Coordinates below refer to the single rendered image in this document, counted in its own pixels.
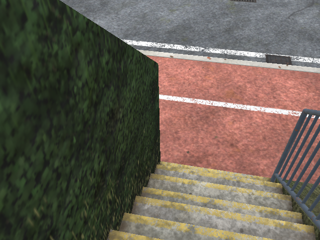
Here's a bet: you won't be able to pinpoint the stairs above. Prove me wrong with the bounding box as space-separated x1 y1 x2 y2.
107 161 316 240

